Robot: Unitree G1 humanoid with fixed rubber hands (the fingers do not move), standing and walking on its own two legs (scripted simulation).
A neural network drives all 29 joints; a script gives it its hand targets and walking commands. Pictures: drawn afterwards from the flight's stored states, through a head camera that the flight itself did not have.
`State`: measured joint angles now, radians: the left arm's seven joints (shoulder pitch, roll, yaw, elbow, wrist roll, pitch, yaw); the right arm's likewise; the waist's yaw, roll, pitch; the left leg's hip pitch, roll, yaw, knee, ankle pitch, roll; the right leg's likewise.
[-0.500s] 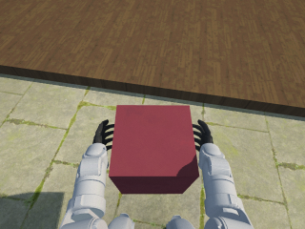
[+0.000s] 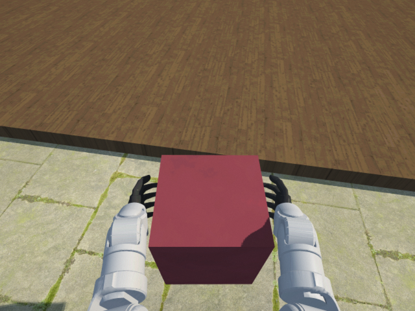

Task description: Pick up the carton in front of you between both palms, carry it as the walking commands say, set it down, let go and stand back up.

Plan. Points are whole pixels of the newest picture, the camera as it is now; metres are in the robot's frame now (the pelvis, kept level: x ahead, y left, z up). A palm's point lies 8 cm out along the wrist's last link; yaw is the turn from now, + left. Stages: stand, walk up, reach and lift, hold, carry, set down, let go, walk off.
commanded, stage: reach and lift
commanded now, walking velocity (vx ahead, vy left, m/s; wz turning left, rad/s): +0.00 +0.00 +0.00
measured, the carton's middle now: (209, 223) +0.31 +0.00 -0.04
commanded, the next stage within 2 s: hold in 0.74 s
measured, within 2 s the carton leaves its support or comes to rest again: neither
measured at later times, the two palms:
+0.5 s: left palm (137, 204) +0.31 +0.15 +0.03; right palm (282, 204) +0.32 -0.15 +0.04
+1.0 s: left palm (134, 204) +0.29 +0.15 +0.05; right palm (286, 206) +0.30 -0.15 +0.06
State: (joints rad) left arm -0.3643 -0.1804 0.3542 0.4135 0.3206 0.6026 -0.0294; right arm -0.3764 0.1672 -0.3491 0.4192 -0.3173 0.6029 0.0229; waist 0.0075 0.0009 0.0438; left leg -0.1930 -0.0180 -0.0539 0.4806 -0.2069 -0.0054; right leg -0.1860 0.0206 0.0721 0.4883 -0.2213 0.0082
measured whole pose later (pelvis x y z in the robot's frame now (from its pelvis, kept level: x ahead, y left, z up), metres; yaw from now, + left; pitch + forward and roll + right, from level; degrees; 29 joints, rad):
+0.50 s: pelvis +0.02 +0.00 +0.01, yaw +0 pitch -5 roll +0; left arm -0.29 -0.16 0.26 0.30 0.29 0.65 -0.03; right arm -0.30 0.16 -0.27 0.31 -0.29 0.64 0.02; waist 0.01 0.00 0.05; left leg -0.12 -0.02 -0.06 0.39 -0.18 -0.01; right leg -0.11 0.02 0.07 0.39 -0.20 0.01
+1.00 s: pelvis +0.01 +0.00 +0.01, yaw +0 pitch -8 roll +0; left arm -0.23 -0.15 0.20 0.19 0.26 0.76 -0.02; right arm -0.24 0.15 -0.20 0.19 -0.26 0.76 0.01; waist 0.00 0.00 0.05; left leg -0.04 -0.02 -0.06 0.35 -0.17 0.00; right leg -0.03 0.01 0.07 0.35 -0.18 0.01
